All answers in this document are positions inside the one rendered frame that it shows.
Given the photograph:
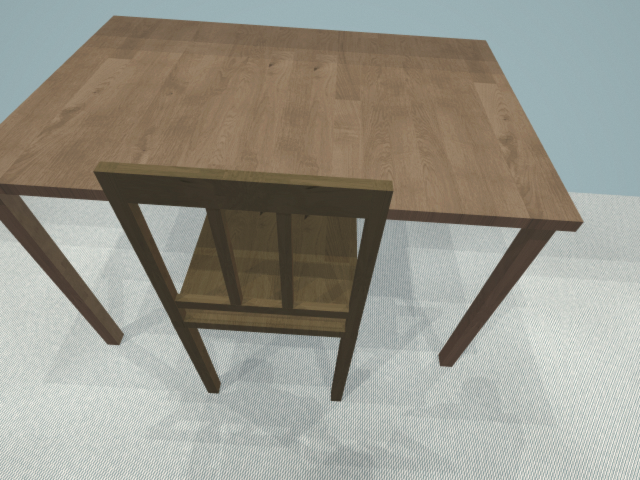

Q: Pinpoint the chair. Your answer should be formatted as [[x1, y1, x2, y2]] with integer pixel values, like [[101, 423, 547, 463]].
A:
[[93, 161, 393, 402]]

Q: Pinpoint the table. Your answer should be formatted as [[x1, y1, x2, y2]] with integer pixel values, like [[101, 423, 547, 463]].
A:
[[0, 16, 584, 367]]

